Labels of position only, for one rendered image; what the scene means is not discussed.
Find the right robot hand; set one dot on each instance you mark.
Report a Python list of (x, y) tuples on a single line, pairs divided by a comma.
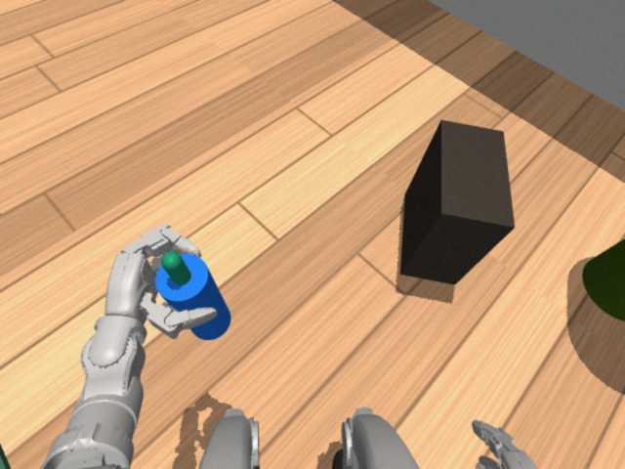
[(502, 445)]

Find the left robot arm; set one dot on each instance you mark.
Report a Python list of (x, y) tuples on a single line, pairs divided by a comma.
[(101, 427)]

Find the left robot hand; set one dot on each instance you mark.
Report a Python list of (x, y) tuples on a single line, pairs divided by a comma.
[(131, 288)]

